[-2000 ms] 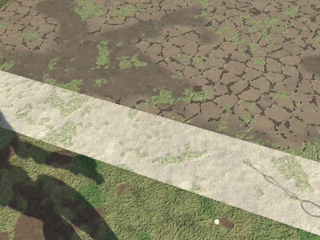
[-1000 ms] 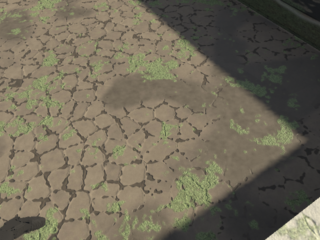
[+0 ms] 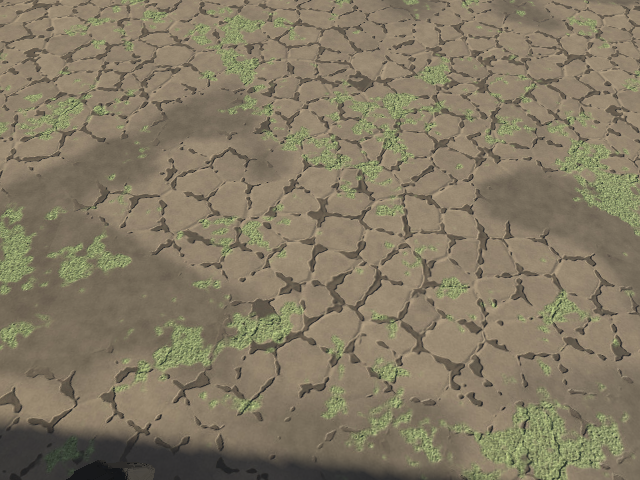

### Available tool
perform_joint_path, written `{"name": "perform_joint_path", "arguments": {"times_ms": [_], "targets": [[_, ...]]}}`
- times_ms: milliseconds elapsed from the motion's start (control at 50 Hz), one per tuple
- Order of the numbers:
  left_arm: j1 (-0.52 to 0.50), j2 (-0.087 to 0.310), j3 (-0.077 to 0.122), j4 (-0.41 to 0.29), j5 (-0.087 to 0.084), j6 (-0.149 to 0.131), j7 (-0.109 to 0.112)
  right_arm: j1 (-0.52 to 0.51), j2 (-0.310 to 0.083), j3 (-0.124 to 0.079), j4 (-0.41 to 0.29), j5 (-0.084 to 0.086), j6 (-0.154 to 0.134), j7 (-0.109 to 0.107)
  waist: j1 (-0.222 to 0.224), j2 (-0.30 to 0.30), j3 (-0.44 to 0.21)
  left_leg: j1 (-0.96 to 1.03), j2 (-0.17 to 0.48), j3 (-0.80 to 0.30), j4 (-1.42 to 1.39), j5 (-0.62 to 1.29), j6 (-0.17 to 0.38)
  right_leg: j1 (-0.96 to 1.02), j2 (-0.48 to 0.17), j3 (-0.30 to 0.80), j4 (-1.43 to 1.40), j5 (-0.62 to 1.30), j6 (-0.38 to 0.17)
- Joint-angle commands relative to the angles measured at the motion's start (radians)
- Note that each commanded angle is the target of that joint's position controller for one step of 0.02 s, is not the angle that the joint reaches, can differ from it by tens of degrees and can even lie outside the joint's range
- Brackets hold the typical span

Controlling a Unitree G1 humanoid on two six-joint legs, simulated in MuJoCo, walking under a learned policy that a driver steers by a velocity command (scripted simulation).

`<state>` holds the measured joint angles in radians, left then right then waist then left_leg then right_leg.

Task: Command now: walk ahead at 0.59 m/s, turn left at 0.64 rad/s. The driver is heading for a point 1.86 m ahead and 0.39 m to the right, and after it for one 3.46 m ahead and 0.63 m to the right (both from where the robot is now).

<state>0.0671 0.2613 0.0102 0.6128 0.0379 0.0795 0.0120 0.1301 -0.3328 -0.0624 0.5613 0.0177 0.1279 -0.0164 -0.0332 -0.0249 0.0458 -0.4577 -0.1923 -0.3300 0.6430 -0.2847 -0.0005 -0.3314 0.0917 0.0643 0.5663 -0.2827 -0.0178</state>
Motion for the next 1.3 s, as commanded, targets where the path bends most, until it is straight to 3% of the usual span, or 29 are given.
{"name": "perform_joint_path", "arguments": {"times_ms": [20, 40, 60, 120, 220, 280, 340, 360, 380, 420, 520, 540, 760, 880, 920, 960, 980, 1040, 1080, 1100, 1120, 1140, 1160, 1180, 1200, 1220, 1260, 1280, 1300], "targets": [[0.128, 0.248, 0.070, -0.046, 0.019, -0.045, 0.001, -0.130, -0.091, -0.020, -0.106, -0.001, -0.048, -0.016, 0.115, -0.120, -0.087, -0.434, 0.014, -0.014, 0.293, -0.117, -0.004, 0.278, -0.419, 0.495, -0.261, -0.206, -0.052], [0.040, 0.205, 0.048, -0.074, 0.000, -0.057, 0.006, -0.122, -0.100, -0.027, -0.086, 0.019, -0.066, -0.012, 0.068, -0.072, -0.136, -0.353, 0.027, -0.036, 0.306, -0.042, -0.020, 0.247, -0.384, 0.509, -0.273, -0.284, -0.035], [-0.049, 0.170, 0.029, -0.100, -0.008, -0.069, 0.006, -0.111, -0.102, -0.029, -0.070, 0.015, -0.069, -0.004, 0.029, -0.071, -0.127, -0.311, 0.028, -0.022, 0.334, 0.008, -0.040, 0.196, -0.354, 0.446, -0.271, -0.208, -0.028], [-0.087, 0.106, -0.004, -0.119, -0.030, -0.095, -0.011, -0.120, -0.086, -0.021, -0.059, -0.005, -0.051, 0.005, 0.025, -0.112, -0.120, -0.185, 0.031, 0.026, 0.372, 0.069, -0.067, 0.100, -0.275, 0.270, -0.240, 0.004, -0.058], [-0.016, 0.104, -0.006, -0.108, -0.021, -0.095, -0.027, -0.201, -0.020, 0.023, -0.081, -0.003, -0.045, 0.003, 0.060, -0.121, -0.117, -0.035, 0.089, 0.114, 0.167, 0.076, -0.061, 0.089, -0.252, 0.167, -0.195, 0.105, -0.072], [-0.001, 0.118, 0.007, -0.101, -0.015, -0.070, -0.025, -0.245, 0.007, 0.049, -0.099, 0.000, -0.057, 0.008, 0.084, -0.145, -0.116, 0.103, 0.147, 0.225, 0.001, 0.028, -0.039, 0.097, -0.259, 0.159, -0.200, 0.091, -0.103], [0.058, 0.085, 0.010, -0.073, -0.019, -0.028, -0.013, -0.211, 0.057, 0.077, -0.093, -0.027, -0.067, -0.003, 0.103, -0.047, -0.108, 0.309, 0.166, 0.263, -0.103, 0.238, 0.009, 0.052, -0.210, 0.095, -0.117, 0.113, -0.077], [0.063, 0.045, -0.002, -0.082, -0.031, -0.034, -0.014, -0.254, 0.025, 0.063, -0.097, -0.014, -0.080, -0.004, 0.103, 0.057, -0.142, 0.336, 0.180, 0.222, -0.090, 0.266, 0.014, 0.038, -0.140, 0.014, -0.117, 0.050, -0.035], [-0.011, 0.035, -0.005, -0.088, -0.045, -0.047, -0.014, -0.235, 0.008, 0.054, -0.094, -0.008, -0.085, 0.004, 0.041, 0.083, -0.146, 0.314, 0.192, 0.200, -0.132, 0.181, 0.012, 0.053, -0.109, -0.036, -0.072, 0.030, -0.008], [-0.074, 0.028, -0.001, -0.099, -0.064, -0.058, -0.018, -0.224, -0.026, 0.049, -0.096, -0.022, -0.088, 0.004, 0.007, 0.149, -0.116, 0.268, 0.243, 0.148, -0.223, 0.082, 0.018, 0.071, -0.078, -0.059, -0.002, 0.083, 0.012], [-0.069, 0.006, 0.003, -0.088, -0.067, -0.055, -0.021, -0.240, 0.007, 0.054, -0.108, -0.030, -0.101, -0.001, 0.011, 0.155, -0.110, 0.287, 0.253, 0.181, -0.227, 0.093, -0.002, 0.070, -0.072, -0.044, 0.024, 0.121, -0.002], [-0.065, -0.003, -0.004, -0.089, -0.052, -0.058, -0.015, -0.204, 0.013, 0.054, -0.102, -0.043, -0.100, 0.002, 0.000, 0.149, -0.094, 0.291, 0.260, 0.198, -0.207, 0.176, -0.009, 0.052, -0.082, -0.036, 0.026, 0.152, -0.006], [-0.120, -0.018, 0.009, -0.115, -0.055, -0.043, -0.030, -0.133, 0.050, 0.033, -0.095, -0.048, -0.115, -0.007, 0.006, 0.071, -0.165, 0.336, 0.277, 0.401, -0.087, 0.324, -0.053, 0.027, -0.062, -0.028, 0.104, 0.259, -0.026], [-0.088, -0.004, 0.012, -0.119, -0.066, -0.016, -0.033, -0.146, 0.069, 0.025, -0.105, -0.037, -0.103, 0.002, 0.064, -0.018, -0.161, 0.307, 0.234, 0.499, -0.009, 0.159, -0.065, -0.030, -0.035, 0.048, 0.086, 0.406, -0.065], [-0.087, 0.024, 0.020, -0.127, -0.083, -0.017, -0.039, -0.162, 0.082, 0.027, -0.121, -0.043, -0.097, 0.001, 0.081, -0.061, -0.150, 0.299, 0.217, 0.514, 0.017, 0.062, -0.059, -0.080, -0.028, 0.106, 0.060, 0.395, -0.075], [-0.070, 0.050, 0.025, -0.122, -0.078, -0.017, -0.039, -0.151, 0.080, 0.024, -0.128, -0.037, -0.093, 0.001, 0.075, -0.098, -0.129, 0.311, 0.194, 0.515, 0.054, -0.025, -0.047, -0.160, -0.027, 0.181, 0.022, 0.355, -0.080], [-0.104, 0.050, 0.027, -0.135, -0.092, -0.025, -0.041, -0.131, 0.075, 0.016, -0.128, -0.033, -0.090, 0.005, 0.042, -0.084, -0.136, 0.366, 0.207, 0.506, 0.040, -0.054, -0.040, -0.223, -0.023, 0.200, 0.000, 0.215, -0.074], [-0.172, 0.052, 0.036, -0.175, -0.090, -0.040, -0.048, -0.046, 0.025, -0.010, -0.098, -0.044, -0.088, 0.010, 0.000, -0.032, -0.140, 0.524, 0.316, 0.456, -0.021, -0.117, 0.003, -0.417, 0.015, 0.134, 0.020, 0.062, -0.039], [-0.174, 0.006, 0.025, -0.181, -0.085, -0.054, -0.048, -0.063, -0.012, -0.029, -0.072, -0.051, -0.090, 0.000, 0.002, 0.176, -0.151, 0.526, 0.511, 0.362, -0.149, -0.208, 0.052, -0.457, -0.009, 0.020, 0.217, 0.046, -0.033], [-0.198, 0.001, 0.023, -0.189, -0.061, -0.052, -0.050, -0.081, -0.009, -0.028, -0.068, -0.050, -0.100, -0.010, -0.012, 0.216, -0.130, 0.387, 0.572, 0.337, -0.212, -0.267, 0.064, -0.372, -0.054, -0.008, 0.285, 0.018, -0.032], [-0.191, -0.011, 0.019, -0.192, -0.048, -0.047, -0.059, -0.106, 0.003, -0.017, -0.062, -0.043, -0.117, -0.014, 0.006, 0.192, -0.104, 0.245, 0.567, 0.362, -0.241, -0.315, 0.052, -0.250, -0.084, -0.029, 0.280, 0.024, -0.025], [-0.090, -0.028, 0.015, -0.166, -0.046, -0.046, -0.070, -0.156, 0.027, -0.007, -0.062, -0.032, -0.129, -0.014, 0.067, 0.143, -0.117, 0.127, 0.511, 0.433, -0.195, -0.332, 0.021, -0.081, -0.095, -0.028, 0.225, 0.028, -0.034], [0.059, -0.027, 0.016, -0.107, -0.059, -0.045, -0.073, -0.193, 0.080, 0.009, -0.070, -0.029, -0.119, -0.009, 0.134, 0.007, -0.147, 0.097, 0.376, 0.543, -0.009, -0.287, -0.022, -0.007, -0.046, 0.005, 0.125, -0.040, -0.063], [0.093, 0.025, 0.020, -0.100, -0.076, -0.037, -0.075, -0.239, 0.108, 0.025, -0.115, -0.017, -0.098, -0.003, 0.168, -0.223, -0.071, 0.039, 0.230, 0.590, 0.207, -0.323, -0.050, -0.117, -0.040, 0.185, -0.086, -0.177, -0.081], [0.042, 0.064, 0.015, -0.135, -0.076, -0.030, -0.060, -0.284, 0.113, 0.029, -0.175, -0.014, -0.081, -0.003, 0.156, -0.344, -0.011, -0.140, 0.138, 0.472, 0.377, -0.411, -0.066, -0.114, -0.070, 0.427, -0.186, -0.206, -0.107], [-0.012, 0.081, 0.009, -0.171, -0.064, -0.027, -0.031, -0.271, 0.123, 0.021, -0.184, -0.019, -0.077, -0.006, 0.122, -0.291, -0.060, -0.251, 0.137, 0.332, 0.525, -0.360, -0.085, -0.015, -0.137, 0.535, -0.170, -0.154, -0.148], [-0.085, 0.037, -0.001, -0.196, -0.028, -0.038, 0.017, -0.149, 0.109, 0.012, -0.143, -0.033, -0.099, -0.008, 0.041, -0.135, -0.208, -0.250, 0.145, 0.253, 0.672, -0.193, -0.108, 0.034, -0.182, 0.557, -0.134, -0.110, -0.147], [-0.106, 0.024, -0.004, -0.204, -0.032, -0.051, 0.028, -0.120, 0.104, 0.014, -0.131, -0.038, -0.109, -0.012, 0.023, -0.084, -0.256, -0.214, 0.155, 0.244, 0.678, -0.147, -0.108, 0.042, -0.183, 0.545, -0.129, -0.083, -0.120], [-0.092, 0.028, 0.001, -0.201, -0.045, -0.064, 0.032, -0.104, 0.106, 0.016, -0.129, -0.027, -0.113, -0.008, 0.029, -0.097, -0.318, -0.193, 0.158, 0.247, 0.670, -0.144, -0.096, 0.108, -0.181, 0.553, -0.160, -0.138, -0.089]]}}
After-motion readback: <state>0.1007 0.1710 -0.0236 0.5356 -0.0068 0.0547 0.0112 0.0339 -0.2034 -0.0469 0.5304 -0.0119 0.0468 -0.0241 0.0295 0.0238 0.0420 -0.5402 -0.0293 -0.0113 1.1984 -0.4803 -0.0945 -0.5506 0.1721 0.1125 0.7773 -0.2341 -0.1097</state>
